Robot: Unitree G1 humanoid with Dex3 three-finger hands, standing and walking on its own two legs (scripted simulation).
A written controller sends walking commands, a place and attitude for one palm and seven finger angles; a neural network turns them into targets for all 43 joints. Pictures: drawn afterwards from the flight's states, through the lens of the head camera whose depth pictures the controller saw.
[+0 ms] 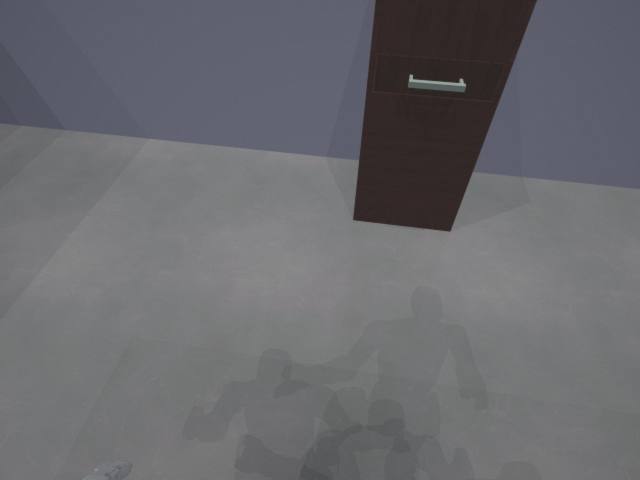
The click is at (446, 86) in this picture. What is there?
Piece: drawer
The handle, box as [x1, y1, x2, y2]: [408, 75, 465, 91]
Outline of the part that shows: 408,82 408,87 454,91 464,91 465,84 462,79 460,79 458,83 416,80 412,78 412,75 410,75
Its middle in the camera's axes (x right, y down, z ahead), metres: +0.37 -0.50 +1.23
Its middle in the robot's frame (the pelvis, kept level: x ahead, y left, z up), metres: +1.26 -0.31 -0.08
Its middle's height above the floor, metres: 0.68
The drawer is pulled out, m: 0.00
